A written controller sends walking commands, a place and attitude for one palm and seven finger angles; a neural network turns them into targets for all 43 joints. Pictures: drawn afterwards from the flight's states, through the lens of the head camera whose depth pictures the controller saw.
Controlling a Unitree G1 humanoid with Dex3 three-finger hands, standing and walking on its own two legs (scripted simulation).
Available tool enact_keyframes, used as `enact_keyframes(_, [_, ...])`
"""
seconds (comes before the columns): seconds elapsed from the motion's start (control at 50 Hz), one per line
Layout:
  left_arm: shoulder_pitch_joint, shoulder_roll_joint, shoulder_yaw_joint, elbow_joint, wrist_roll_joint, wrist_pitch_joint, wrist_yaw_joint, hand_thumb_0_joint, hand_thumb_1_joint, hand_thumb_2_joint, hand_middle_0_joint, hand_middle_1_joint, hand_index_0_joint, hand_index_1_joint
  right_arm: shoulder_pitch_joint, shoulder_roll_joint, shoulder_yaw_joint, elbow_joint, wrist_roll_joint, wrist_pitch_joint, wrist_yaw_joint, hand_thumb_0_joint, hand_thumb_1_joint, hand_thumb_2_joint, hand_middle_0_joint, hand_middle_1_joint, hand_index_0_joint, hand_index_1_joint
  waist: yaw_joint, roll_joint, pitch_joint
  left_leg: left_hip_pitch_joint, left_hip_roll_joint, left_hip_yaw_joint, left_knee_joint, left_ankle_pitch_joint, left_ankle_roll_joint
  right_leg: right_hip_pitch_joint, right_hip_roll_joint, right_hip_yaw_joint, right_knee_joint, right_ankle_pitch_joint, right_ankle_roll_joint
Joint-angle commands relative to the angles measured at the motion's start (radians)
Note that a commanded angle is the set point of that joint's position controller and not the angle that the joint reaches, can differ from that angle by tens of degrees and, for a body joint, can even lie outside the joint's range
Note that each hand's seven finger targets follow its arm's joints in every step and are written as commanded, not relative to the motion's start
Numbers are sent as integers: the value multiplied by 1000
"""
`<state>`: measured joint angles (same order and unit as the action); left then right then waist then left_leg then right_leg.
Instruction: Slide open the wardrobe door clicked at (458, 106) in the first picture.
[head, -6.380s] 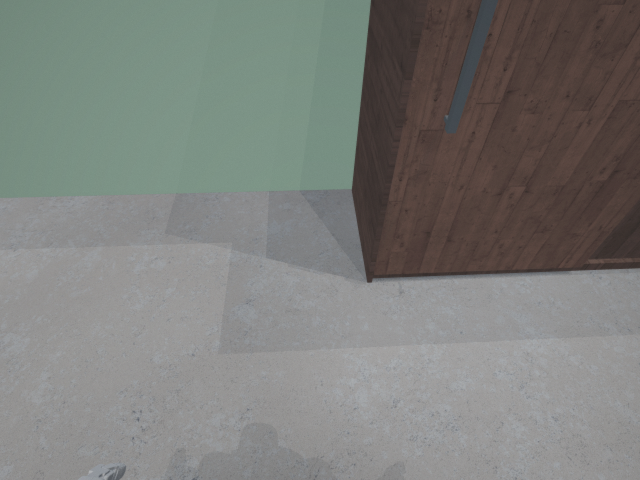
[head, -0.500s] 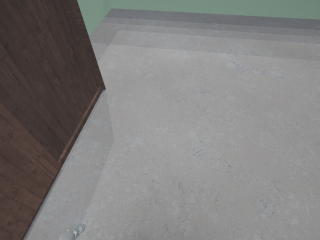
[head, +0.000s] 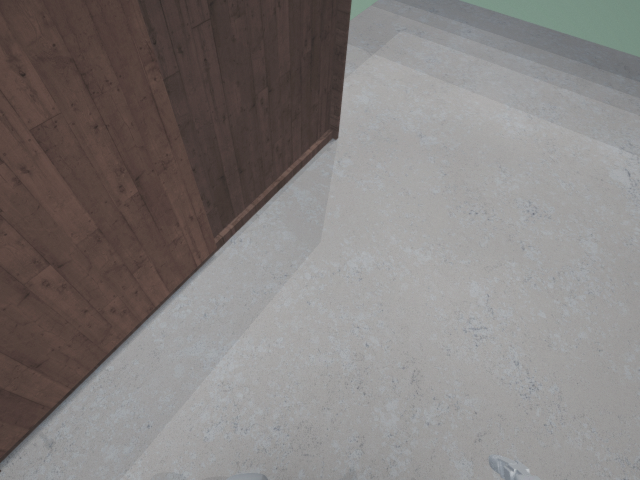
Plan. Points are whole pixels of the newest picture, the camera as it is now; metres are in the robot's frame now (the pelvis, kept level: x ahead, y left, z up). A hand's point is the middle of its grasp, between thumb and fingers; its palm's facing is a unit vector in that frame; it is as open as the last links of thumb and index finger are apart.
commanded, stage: turn to face it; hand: left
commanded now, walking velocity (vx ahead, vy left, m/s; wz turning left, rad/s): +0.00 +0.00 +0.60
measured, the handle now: out of the picture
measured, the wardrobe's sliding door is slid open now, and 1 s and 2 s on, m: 0.00 0.00 0.00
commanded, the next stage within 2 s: take the last steps up to it in 1.54 s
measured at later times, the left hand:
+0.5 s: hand out of the picture +0.08 +0.19 -0.12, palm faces +0.27 -0.92 -0.29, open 7.4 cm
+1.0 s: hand out of the picture -0.08 +0.23 -0.16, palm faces +0.60 -0.76 -0.25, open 7.4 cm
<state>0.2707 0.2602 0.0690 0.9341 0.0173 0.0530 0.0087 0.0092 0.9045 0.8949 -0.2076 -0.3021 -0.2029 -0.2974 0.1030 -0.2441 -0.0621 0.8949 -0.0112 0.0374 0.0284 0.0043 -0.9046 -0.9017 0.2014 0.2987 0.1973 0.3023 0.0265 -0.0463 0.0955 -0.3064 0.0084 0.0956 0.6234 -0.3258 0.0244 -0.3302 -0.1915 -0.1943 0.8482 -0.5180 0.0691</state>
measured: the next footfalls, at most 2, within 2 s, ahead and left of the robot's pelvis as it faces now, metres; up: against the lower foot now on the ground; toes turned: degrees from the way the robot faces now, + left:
right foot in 0.38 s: +0.08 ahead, -0.13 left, +0.00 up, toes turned +10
left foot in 0.80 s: -0.01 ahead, +0.11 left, +0.00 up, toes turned +36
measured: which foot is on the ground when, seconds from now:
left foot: down 0.00-0.38, up 0.40-0.78, down 0.80-1.00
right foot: up 0.00-0.36, down 0.38-0.80, up 0.82-1.00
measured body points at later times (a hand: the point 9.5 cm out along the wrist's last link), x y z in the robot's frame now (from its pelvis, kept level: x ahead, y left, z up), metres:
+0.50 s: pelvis +0.01 -0.03 +0.01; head +0.06 -0.06 +0.46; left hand +0.07 +0.24 -0.10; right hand +0.15 -0.27 -0.15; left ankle -0.05 +0.09 -0.64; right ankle +0.04 -0.14 -0.72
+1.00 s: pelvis -0.01 +0.01 +0.02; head +0.02 +0.06 +0.46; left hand -0.12 +0.27 -0.14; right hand +0.23 -0.14 -0.11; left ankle -0.04 +0.09 -0.72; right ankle +0.06 -0.14 -0.64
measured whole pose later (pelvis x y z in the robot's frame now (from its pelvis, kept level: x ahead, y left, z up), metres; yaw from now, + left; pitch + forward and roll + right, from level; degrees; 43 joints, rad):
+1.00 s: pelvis -0.01 +0.01 +0.02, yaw +35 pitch +0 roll -1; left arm 0.20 0.28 0.08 0.92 0.02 0.07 0.01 0.01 0.91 0.90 -0.20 -0.30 -0.20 -0.30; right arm 0.15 -0.23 -0.04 0.89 -0.01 0.02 0.00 0.00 -0.90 -0.90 0.20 0.30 0.20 0.30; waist 0.01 -0.04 0.09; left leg -0.28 -0.02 0.03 0.53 -0.25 0.06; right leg -0.48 -0.12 -0.04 1.14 -0.42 0.10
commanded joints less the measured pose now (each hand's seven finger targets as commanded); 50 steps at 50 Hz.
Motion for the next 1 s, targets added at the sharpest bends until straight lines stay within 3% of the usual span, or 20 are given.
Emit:
enact_keyframes(0.0, [-135, 86, 20, -135, -5, -29, 11, 0, 900, 900, -200, -300, -200, -300, 160, -234, -59, -27, -7, -23, -38, 0, -900, -900, 200, 300, 200, 300, -106, 267, -192, 286, 334, -374, -210, 726, 177, -295, 41, 169, 347, -35, 31])
enact_keyframes(0.04, [-98, 83, 24, -109, -3, -28, 2, 0, 900, 900, -200, -300, -200, -300, 64, -194, -41, -52, -11, -28, -38, 0, -900, -900, 200, 300, 200, 300, -51, 201, -137, 201, 247, -285, -225, 673, 130, -243, 54, 168, 321, 63, 35])
enact_keyframes(0.08, [-82, 81, 22, -105, -4, -23, 1, 0, 900, 900, -200, -300, -200, -300, 52, -191, -41, -59, -10, -29, -35, 0, -900, -900, 200, 300, 200, 300, -45, 189, -136, 177, 221, -274, -241, 617, 126, -202, 70, 168, 257, 92, 38])
enact_keyframes(0.22, [-148, 66, 14, -152, -8, -29, 7, 0, 900, 900, -200, -300, -200, -300, 83, -200, -55, -54, -15, -20, -31, 0, -900, -900, 200, 300, 200, 300, -62, 206, -137, 166, 206, -382, -220, 596, 145, -122, 128, 171, 19, 76, 36])
enact_keyframes(0.3, [-71, 77, 14, -147, -12, -42, 12, 0, 900, 900, -200, -300, -200, -300, 37, -195, -63, -74, -12, -12, -28, 0, -900, -900, 200, 300, 200, 300, -20, 203, -149, 60, 167, -423, -151, 566, 111, 77, 172, 150, -237, 197, 20])
enact_keyframes(0.32, [-33, 85, 19, -140, -12, -51, 14, 0, 900, 900, -200, -300, -200, -300, 32, -184, -62, -78, -8, -12, -27, 0, -900, -900, 200, 300, 200, 300, 3, 171, -161, 7, 135, -411, -102, 493, 77, 175, 155, 155, -382, 298, 15])
enact_keyframes(0.34, [9, 144, 29, -137, -2, -63, 21, 0, 900, 900, -200, -300, -200, -300, 50, -136, -57, -86, 1, -15, -22, 0, -900, -900, 200, 300, 200, 300, 19, 29, -194, -121, 61, -349, 27, 279, 15, 329, 20, 278, -501, 374, -18])
enact_keyframes(0.36, [22, 233, 45, -139, 14, -68, 27, 0, 900, 900, -200, -300, -200, -300, 64, -70, -44, -114, 3, -16, -18, 0, -900, -900, 200, 300, 200, 300, 23, -255, -192, -304, -97, -151, 264, -222, -67, 397, -264, 543, -541, 539, -141])
enact_keyframes(0.38, [13, 228, 42, -147, 3, -65, 28, 0, 900, 900, -200, -300, -200, -300, 76, -118, -57, -104, -10, -4, -23, 0, -900, -900, 200, 300, 200, 300, 20, -239, -204, -278, -49, -198, 450, -294, -62, 289, -318, 539, -548, 525, -207])
enact_keyframes(0.4, [-42, 192, 41, -156, 2, -59, 32, 0, 900, 900, -200, -300, -200, -300, 62, -116, -63, -96, -9, 5, -21, 0, -900, -900, 200, 300, 200, 300, 0, -192, -161, -272, -28, -197, 558, -252, -63, 222, -282, 502, -549, 492, -217])
enact_keyframes(0.46, [-131, 114, 10, -169, 4, -64, 26, 0, 900, 900, -200, -300, -200, -300, 79, -91, -50, -52, -13, 18, 1, 0, -900, -900, 200, 300, 200, 300, -48, -109, -67, -273, 14, -138, 644, -74, -90, 141, -142, 239, -508, 541, -164])
enact_keyframes(0.68, [1, 185, 34, -98, 13, -48, 22, 0, 900, 900, -200, -300, -200, -300, -18, -61, -16, -71, 0, 7, 6, 0, -900, -900, 200, 300, 200, 300, 21, -188, -118, -112, 19, 18, 161, -112, -85, 252, -187, 85, -412, 746, -171])
enact_keyframes(0.74, [-14, 184, 41, -93, 6, -39, 16, 0, 900, 900, -200, -300, -200, -300, 54, -86, -22, -61, -4, -5, 2, 0, -900, -900, 200, 300, 200, 300, -23, -151, -146, 50, 12, 44, -71, 39, -64, 195, -171, 23, -292, 681, -109])
enact_keyframes(0.76, [-21, 169, 40, -99, -3, -35, 12, 0, 900, 900, -200, -300, -200, -300, 122, -136, -35, -45, -6, -15, 2, 0, -900, -900, 200, 300, 200, 300, -67, -35, -188, 210, 53, -15, -186, 191, -40, 85, -149, -3, -142, 591, -65])
enact_keyframes(0.78, [-20, 101, 31, -138, -11, -32, 3, 0, 900, 900, -200, -300, -200, -300, 183, -259, -65, -44, -14, -25, -4, 0, -900, -900, 200, 300, 200, 300, -99, 309, -219, 380, 321, -385, -231, 543, 83, -201, -1, -35, 104, 93, 21])
enact_keyframes(0.8, [-105, 79, 7, -180, 0, -27, 8, 0, 900, 900, -200, -300, -200, -300, 260, -310, -70, -22, -3, -17, -9, 0, -900, -900, 200, 300, 200, 300, -131, 332, -210, 342, 436, -462, -248, 750, 174, -258, 45, 59, 239, -183, 29])
enact_keyframes(0.82, [-127, 79, 12, -169, 0, -17, 19, 0, 900, 900, -200, -300, -200, -300, 255, -281, -67, -6, -3, -23, -26, 0, -900, -900, 200, 300, 200, 300, -129, 325, -232, 328, 411, -463, -241, 727, 178, -281, 42, 150, 306, -143, 25])
enact_keyframes(0.86, [-148, 90, 22, -133, -4, -21, 10, 0, 900, 900, -200, -300, -200, -300, 144, -214, -45, -35, -10, -24, -39, 0, -900, -900, 200, 300, 200, 300, -90, 245, -128, 201, 305, -374, -257, 596, 151, -270, 42, 179, 354, 7, 27])
enact_keyframes(0.9, [-92, 94, 26, -101, -1, -21, 1, 0, 900, 900, -200, -300, -200, -300, 77, -184, -32, -59, -8, -32, -39, 0, -900, -900, 200, 300, 200, 300, -44, 191, -132, 182, 239, -306, -268, 572, 115, -230, 51, 175, 346, 104, 33])
enact_keyframes(0.98, [-97, 91, 25, -101, 0, -18, 4, 0, 900, 900, -200, -300, -200, -300, 101, -182, -38, -55, -6, -34, -38, 0, -900, -900, 200, 300, 200, 300, -52, 156, -152, 207, 215, -329, -284, 519, 125, -215, 72, 187, 273, 142, 46])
